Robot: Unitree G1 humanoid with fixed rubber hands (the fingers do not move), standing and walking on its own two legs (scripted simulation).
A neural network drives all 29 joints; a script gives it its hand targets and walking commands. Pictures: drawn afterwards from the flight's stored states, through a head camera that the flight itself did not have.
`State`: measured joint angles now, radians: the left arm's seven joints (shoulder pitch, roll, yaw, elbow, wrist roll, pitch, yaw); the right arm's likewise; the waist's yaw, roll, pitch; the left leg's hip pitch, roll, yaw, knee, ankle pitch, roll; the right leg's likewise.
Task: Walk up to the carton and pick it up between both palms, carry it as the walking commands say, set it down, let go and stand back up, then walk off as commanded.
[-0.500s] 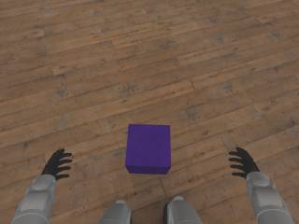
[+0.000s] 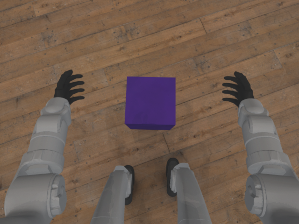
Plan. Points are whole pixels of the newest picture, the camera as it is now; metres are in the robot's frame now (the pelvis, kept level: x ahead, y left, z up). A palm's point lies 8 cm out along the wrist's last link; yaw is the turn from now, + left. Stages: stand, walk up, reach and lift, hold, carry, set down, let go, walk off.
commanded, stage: reach and lift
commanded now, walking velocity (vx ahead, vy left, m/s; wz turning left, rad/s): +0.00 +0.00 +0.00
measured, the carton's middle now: (150, 106) +0.51 +0.01 -0.56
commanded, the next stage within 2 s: none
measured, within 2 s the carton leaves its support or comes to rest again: neither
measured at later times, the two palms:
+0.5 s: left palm (86, 72) +0.52 +0.20 -0.15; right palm (216, 70) +0.53 -0.20 -0.15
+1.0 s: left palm (100, 87) +0.52 +0.20 -0.28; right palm (204, 86) +0.53 -0.20 -0.28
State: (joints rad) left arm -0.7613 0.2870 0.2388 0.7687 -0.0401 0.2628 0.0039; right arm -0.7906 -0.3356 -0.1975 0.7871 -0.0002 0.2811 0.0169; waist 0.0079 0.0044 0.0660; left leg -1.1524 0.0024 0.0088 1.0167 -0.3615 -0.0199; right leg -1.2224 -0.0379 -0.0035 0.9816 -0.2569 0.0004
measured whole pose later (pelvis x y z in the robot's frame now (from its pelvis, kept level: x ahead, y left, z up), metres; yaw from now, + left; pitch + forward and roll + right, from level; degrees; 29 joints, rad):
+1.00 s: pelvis -0.02 +0.00 -0.16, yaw +1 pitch +49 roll +1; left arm -1.24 0.28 0.27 0.90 -0.08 0.14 0.09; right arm -1.28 -0.34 -0.27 0.96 0.04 0.15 -0.06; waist 0.01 0.00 0.00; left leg -1.96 0.00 0.00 1.64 -0.54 -0.02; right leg -2.03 -0.03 0.01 1.57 -0.40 0.00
